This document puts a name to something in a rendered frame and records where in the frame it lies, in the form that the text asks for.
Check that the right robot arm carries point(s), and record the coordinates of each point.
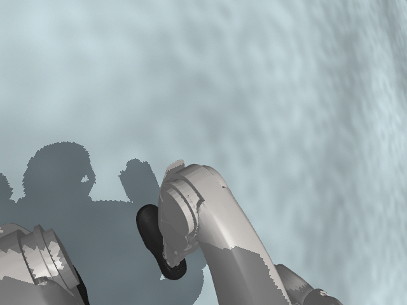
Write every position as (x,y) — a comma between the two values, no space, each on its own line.
(320,297)

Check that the left robot foot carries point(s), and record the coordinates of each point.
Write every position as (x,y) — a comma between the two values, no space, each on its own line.
(82,290)

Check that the right robot foot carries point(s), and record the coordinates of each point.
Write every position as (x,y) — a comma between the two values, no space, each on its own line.
(147,224)

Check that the right robot hand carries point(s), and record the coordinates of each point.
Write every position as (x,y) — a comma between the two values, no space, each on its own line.
(296,287)

